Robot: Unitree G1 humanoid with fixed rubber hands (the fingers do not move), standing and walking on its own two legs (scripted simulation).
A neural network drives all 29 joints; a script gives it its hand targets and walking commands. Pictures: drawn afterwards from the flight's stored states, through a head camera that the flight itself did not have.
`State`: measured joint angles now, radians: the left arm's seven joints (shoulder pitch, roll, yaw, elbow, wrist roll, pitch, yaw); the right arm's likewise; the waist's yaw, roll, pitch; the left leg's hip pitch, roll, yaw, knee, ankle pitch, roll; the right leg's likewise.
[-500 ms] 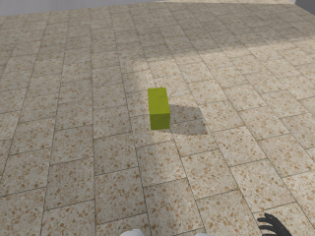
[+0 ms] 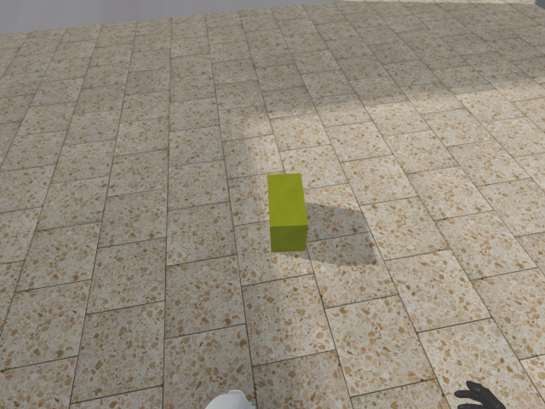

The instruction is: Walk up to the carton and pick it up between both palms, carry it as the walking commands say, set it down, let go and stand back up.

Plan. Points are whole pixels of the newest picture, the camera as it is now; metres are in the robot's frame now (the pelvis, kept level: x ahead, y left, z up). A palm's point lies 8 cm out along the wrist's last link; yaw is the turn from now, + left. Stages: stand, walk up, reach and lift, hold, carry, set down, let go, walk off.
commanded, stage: walk up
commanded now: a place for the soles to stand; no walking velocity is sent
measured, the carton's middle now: (286, 212) +0.94 +0.00 -0.66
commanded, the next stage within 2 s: none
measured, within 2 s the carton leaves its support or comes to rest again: neither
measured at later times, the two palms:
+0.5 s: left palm (75, 371) +0.18 +0.33 -0.08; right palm (487, 359) +0.22 -0.32 -0.10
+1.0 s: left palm (110, 275) +0.35 +0.33 -0.08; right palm (460, 291) +0.34 -0.31 -0.10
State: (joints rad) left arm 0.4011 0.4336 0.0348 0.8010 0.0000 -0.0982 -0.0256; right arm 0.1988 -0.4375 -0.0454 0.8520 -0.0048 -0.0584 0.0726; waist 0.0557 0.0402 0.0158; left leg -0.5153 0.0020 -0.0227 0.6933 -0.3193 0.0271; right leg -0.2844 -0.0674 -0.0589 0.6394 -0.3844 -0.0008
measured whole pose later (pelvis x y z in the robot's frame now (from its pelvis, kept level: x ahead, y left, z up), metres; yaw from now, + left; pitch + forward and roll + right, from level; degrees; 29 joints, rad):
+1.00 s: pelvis +0.26 +0.01 +0.00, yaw +1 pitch -1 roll +1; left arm 0.29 0.44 0.04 0.80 0.00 -0.11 -0.03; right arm 0.23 -0.43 -0.05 0.85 -0.01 -0.05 0.05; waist -0.03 0.01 0.05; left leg -0.32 -0.01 0.00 0.78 -0.40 0.02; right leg -0.39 -0.04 0.00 0.64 -0.23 -0.01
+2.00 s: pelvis +0.39 +0.03 +0.00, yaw -1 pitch +0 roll +0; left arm 0.16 0.41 0.03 0.82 0.00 -0.04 -0.01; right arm 0.21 -0.37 -0.05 0.93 -0.01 -0.04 0.02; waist -0.01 0.00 0.05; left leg -0.32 -0.01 0.02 0.66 -0.34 0.02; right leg -0.35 -0.02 0.02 0.64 -0.28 0.01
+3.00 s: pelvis +0.43 +0.01 +0.00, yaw +0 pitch -2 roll -1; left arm 0.26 0.40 0.03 0.88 0.00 0.01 -0.02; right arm 0.21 -0.36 -0.05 0.91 -0.02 -0.05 -0.01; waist 0.02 -0.03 0.07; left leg -0.38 0.01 0.01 0.63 -0.22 0.03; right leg -0.30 -0.02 -0.02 0.74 -0.48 -0.02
